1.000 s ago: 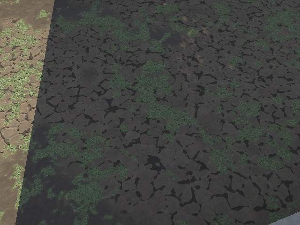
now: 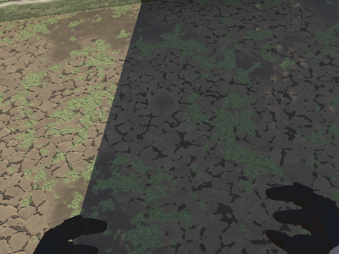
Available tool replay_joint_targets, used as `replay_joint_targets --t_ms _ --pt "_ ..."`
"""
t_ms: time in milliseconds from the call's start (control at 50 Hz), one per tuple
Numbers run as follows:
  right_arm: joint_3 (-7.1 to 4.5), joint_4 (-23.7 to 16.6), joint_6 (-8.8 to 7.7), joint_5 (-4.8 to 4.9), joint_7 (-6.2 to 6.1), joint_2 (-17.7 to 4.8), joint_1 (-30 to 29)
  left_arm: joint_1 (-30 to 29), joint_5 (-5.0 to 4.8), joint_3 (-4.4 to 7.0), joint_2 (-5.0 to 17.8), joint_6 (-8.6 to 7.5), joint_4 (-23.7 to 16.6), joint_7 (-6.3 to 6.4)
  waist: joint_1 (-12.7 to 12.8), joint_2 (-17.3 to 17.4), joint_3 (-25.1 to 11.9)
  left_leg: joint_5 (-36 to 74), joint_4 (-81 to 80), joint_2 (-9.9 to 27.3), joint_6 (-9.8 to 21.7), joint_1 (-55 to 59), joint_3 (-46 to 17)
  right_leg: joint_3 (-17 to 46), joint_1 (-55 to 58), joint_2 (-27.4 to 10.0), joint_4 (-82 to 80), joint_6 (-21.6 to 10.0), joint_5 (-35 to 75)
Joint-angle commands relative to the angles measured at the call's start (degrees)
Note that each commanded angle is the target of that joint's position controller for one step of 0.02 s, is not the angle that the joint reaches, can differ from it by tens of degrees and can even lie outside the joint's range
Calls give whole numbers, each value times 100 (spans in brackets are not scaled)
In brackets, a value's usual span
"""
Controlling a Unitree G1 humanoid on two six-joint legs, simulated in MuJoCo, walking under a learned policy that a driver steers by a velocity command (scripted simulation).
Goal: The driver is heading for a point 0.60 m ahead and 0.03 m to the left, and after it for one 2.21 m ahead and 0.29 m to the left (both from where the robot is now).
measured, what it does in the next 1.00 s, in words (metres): stands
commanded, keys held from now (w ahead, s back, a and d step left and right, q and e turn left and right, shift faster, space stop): w+e+shift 0.24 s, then w+q+shift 0.76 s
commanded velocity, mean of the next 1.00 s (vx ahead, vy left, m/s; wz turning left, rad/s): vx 1.00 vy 0.00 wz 0.11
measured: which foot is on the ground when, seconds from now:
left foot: down 0.00-1.00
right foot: down 0.00-1.00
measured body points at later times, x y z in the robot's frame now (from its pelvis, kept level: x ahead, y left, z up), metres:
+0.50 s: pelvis +0.01 +0.01 +0.00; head +0.02 +0.00 +0.45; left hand +0.32 +0.13 +0.01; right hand +0.22 -0.22 -0.03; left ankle +0.04 +0.12 -0.73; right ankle +0.07 -0.12 -0.73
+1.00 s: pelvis +0.01 +0.02 +0.00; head +0.02 +0.04 +0.45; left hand +0.22 +0.27 -0.02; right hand +0.31 -0.12 -0.01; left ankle +0.04 +0.12 -0.73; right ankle +0.07 -0.13 -0.73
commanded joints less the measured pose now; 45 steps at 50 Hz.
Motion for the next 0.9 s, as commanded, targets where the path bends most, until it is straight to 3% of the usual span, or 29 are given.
replay_joint_targets --t_ms 20,100,140,160,240,280,320,360,420,460,480,540,600,620,700,720,740,820,840,880,900 --pt "-197 -544 -160 -35 -32 -325 -619 -746 -74 276 699 -69 -655 10 -94 -788 -736 -520 -144 432 -68 1719 -409 825 -1262 -610 -1139 -501 -886" --pt "-289 -407 -109 -80 -76 -357 -357 -568 -159 330 687 7 -632 36 -54 -729 -863 -512 -43 376 19 2104 -166 868 -1337 -401 -901 -504 -114" --pt "-310 -400 -36 -56 -125 -381 -252 -382 -178 351 623 9 -575 52 -18 -650 -798 -476 12 273 5 2272 -37 858 -1487 -271 -868 -480 495" --pt "-334 -384 -69 -53 -164 -423 -246 -441 -239 386 624 6 -613 74 0 -540 -898 -302 23 257 -20 2331 11 860 -1409 -192 -684 -456 843" --pt "-422 -310 22 -7 -263 -404 -177 -110 -224 468 585 57 -544 156 141 -448 -1059 -365 166 293 -11 2341 345 785 -1231 30 -298 -441 1645" --pt "-254 -409 -27 -91 -247 -106 -265 -397 -139 333 392 31 -688 201 110 -603 -1164 -415 60 250 -32 2207 320 1033 -998 -4 -544 -429 1374" --pt "-155 -504 -121 -108 -209 -4 -330 -706 -57 226 248 -12 -793 193 80 -787 -1094 -491 -45 231 -88 2184 233 1304 -905 -125 -902 -374 902" --pt "-94 -562 -173 -108 -209 -41 -263 -1028 -18 161 230 -77 -887 153 26 -909 -1009 -436 -197 295 -71 2243 69 1437 -903 -246 -1108 -304 530" --pt "-4 -615 -163 -86 -236 -104 -220 -1254 21 43 125 -181 -903 110 30 -713 -963 -435 -559 514 11 2179 -134 1232 -737 -312 -1048 -125 332" --pt "55 -646 -120 -34 -251 -152 -276 -1361 75 -32 38 -237 -903 100 58 -469 -885 -603 -901 675 83 1851 -270 913 -471 -279 -849 42 357" --pt "63 -643 -112 18 -250 -213 -322 -1398 156 -63 -25 -263 -905 97 89 -342 -783 -752 -1075 732 97 1580 -329 751 -278 -246 -760 110 315" --pt "110 -644 -59 99 -236 -272 -426 -1428 234 -109 -26 -331 -907 77 172 -221 -666 -926 -1339 799 228 1143 -667 429 -6 -286 -576 237 441" --pt "86 -633 37 156 -174 -356 -490 -1344 274 -127 12 -403 -858 31 203 -327 -625 -1006 -1260 687 292 1030 -1008 217 -44 -430 -576 259 533" --pt "112 -651 73 128 -140 -291 -508 -1360 319 -162 -21 -421 -865 25 194 -407 -650 -962 -1214 639 292 1048 -1129 166 -95 -473 -592 235 567" --pt "64 -627 165 86 -49 -330 -522 -1403 326 -184 -7 -470 -891 28 57 -343 -720 -926 -1049 434 306 875 -1465 -32 -23 -592 -627 199 682" --pt "103 -686 178 -5 19 -226 -586 -1668 279 -181 41 -481 -1030 -17 -110 -371 -509 -705 -888 330 280 855 -1489 2 -229 -649 -744 222 1135" --pt "83 -624 187 -32 54 -249 -482 -1701 302 -160 70 -484 -1036 3 -172 -492 -716 -530 -801 289 274 861 -1565 -81 -62 -671 -667 209 1326" --pt "-25 -612 235 12 153 -510 -531 -1489 329 -102 139 -444 -1026 138 -110 -155 -1009 -39 -792 232 310 300 -1855 -478 615 -658 -375 243 1257" --pt "-32 -557 293 18 115 -462 -413 -1395 343 -64 214 -414 -971 208 -130 -344 -1042 142 -684 172 328 130 -1791 -618 824 -655 -341 203 1357" --pt "-82 -574 309 37 82 -497 -439 -1292 419 -43 185 -389 -913 263 -86 -347 -1222 279 -630 110 349 -67 -1827 -792 1122 -696 -257 160 1199" --pt "-109 -577 294 78 76 -529 -501 -1186 402 -15 183 -381 -857 265 -65 -225 -1269 208 -685 107 386 -195 -1904 -885 1238 -699 -239 163 963"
